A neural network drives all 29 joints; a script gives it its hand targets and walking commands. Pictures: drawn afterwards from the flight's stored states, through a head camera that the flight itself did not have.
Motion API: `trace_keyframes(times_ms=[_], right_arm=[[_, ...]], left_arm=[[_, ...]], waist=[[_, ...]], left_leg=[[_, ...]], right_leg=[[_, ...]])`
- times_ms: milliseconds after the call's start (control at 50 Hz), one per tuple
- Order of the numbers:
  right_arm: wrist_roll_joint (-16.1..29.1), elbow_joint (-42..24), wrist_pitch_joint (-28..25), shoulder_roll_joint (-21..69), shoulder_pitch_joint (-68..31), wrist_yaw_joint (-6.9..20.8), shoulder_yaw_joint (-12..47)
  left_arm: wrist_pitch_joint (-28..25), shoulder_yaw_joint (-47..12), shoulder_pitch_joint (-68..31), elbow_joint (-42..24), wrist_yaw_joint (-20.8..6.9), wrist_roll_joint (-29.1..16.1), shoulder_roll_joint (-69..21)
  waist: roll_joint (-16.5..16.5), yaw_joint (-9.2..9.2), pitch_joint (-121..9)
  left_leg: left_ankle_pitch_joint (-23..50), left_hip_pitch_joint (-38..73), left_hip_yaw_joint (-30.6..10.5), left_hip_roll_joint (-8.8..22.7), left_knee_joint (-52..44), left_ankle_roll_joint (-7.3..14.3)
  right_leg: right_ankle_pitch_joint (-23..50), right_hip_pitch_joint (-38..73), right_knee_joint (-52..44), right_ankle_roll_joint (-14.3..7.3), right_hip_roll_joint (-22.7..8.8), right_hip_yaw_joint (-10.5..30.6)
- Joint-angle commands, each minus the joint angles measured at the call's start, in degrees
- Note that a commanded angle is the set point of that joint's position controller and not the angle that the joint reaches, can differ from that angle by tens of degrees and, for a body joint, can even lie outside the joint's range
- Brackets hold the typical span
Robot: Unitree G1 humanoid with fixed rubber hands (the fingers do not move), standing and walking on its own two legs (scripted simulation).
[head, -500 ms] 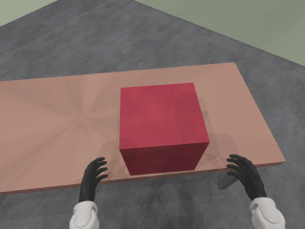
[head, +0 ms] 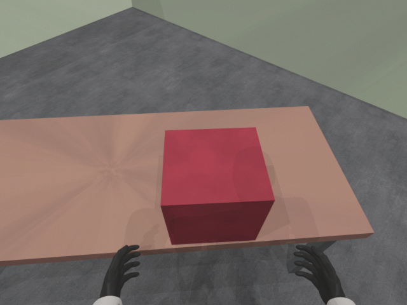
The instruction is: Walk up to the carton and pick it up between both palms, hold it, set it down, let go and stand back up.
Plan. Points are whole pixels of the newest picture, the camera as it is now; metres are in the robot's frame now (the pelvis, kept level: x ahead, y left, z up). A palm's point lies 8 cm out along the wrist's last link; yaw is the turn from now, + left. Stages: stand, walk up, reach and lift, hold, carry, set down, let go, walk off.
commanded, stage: set down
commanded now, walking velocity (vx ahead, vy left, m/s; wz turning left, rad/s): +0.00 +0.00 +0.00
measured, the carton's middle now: (212, 188) +0.41 -0.01 -0.08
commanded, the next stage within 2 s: let go in 1.84 s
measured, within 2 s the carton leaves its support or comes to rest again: neither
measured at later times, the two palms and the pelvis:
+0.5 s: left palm out of the picture +0.14 +0.20 -0.08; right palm out of the picture +0.14 -0.22 -0.09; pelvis +0.01 +0.00 +0.01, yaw +0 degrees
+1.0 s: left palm out of the picture +0.12 +0.21 -0.10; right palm out of the picture +0.10 -0.22 -0.11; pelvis -0.03 +0.00 +0.00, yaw +0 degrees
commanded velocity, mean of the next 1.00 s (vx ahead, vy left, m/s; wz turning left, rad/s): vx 0.00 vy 0.00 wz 0.00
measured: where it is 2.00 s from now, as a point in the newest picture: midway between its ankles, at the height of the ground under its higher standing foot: outside the picture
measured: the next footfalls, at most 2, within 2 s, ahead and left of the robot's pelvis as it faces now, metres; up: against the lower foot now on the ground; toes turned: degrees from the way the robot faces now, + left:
none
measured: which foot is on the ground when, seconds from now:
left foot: down 0.00-1.00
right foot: down 0.00-1.00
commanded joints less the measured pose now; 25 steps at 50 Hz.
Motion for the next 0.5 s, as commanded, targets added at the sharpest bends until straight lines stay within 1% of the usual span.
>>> trace_keyframes(times_ms=[0,120,220,420,480], right_arm=[[-1.1,-8.6,-1.7,-8.6,-4.5,-0.8,-2.9],[-2.7,-8.5,0.2,-7.3,-0.6,-1.9,-2.6],[-4.2,-8.8,2.1,-6.2,1.8,-2.8,-2.7],[-6.9,-10.1,6.9,-5.0,5.1,-3.9,-3.7],[-8.0,-11.0,8.9,-4.6,3.9,-3.9,-4.5]], left_arm=[[-0.6,1.5,-4.1,-10.5,0.1,0.9,4.6],[2.8,2.1,-0.2,-10.6,-0.2,2.4,4.2],[5.9,2.5,2.0,-11.4,-0.4,3.8,3.7],[12.3,2.8,3.5,-13.3,-0.6,5.7,3.1],[14.4,3.0,1.1,-13.4,-0.5,5.9,3.4]], waist=[[-0.1,0.14,-12.4],[-0.5,0.47,-11.5],[-0.2,0.66,-9.6],[1.1,0.77,-6.6],[1.1,0.51,-5.8]], left_leg=[[16.0,0.1,-1.1,1.0,-5.8,-3.8],[18.0,0.8,-1.1,0.7,-6.4,-3.7],[18.8,1.6,-1.1,0.7,-7.5,-3.8],[18.7,2.4,-1.0,1.1,-8.8,-3.7],[15.8,1.4,-0.7,1.5,-9.0,-3.5]], right_leg=[[24.1,11.8,-3.7,1.2,-2.2,2.9],[27.0,13.9,-4.4,1.1,-2.1,3.0],[27.8,14.3,-5.5,0.8,-1.9,2.9],[26.2,13.0,-6.7,0.2,-1.8,2.6],[23.7,11.6,-6.7,0.3,-2.1,2.5]])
